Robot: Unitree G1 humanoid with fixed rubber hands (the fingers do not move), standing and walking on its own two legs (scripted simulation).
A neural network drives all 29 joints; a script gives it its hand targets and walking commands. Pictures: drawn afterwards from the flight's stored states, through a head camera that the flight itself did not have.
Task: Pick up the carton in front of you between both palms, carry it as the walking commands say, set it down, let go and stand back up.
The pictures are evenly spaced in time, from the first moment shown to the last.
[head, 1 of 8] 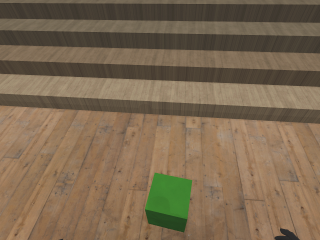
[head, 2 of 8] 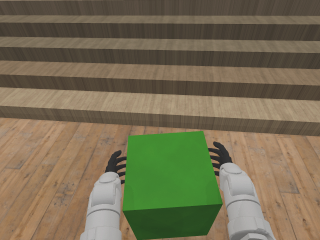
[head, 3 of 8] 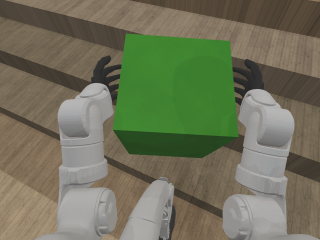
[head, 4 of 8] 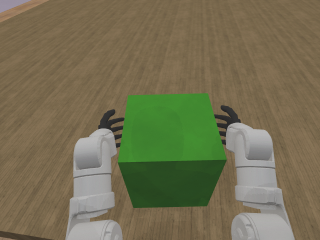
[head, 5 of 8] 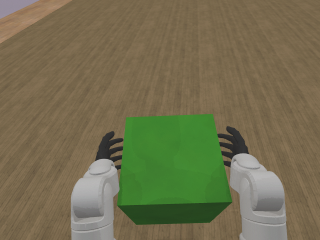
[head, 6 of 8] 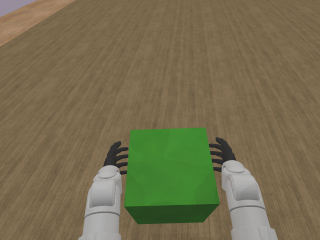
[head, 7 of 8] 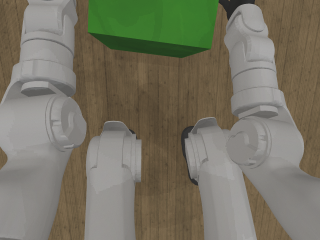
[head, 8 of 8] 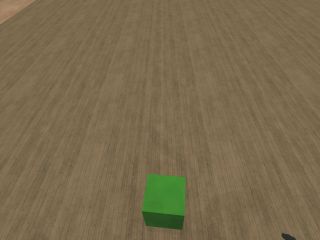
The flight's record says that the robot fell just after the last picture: no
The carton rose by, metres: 2.03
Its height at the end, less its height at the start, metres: +1.26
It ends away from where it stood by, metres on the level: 6.37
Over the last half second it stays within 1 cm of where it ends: yes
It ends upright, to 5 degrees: yes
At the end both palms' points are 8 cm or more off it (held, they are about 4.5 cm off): yes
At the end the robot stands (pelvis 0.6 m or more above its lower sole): yes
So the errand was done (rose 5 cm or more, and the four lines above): yes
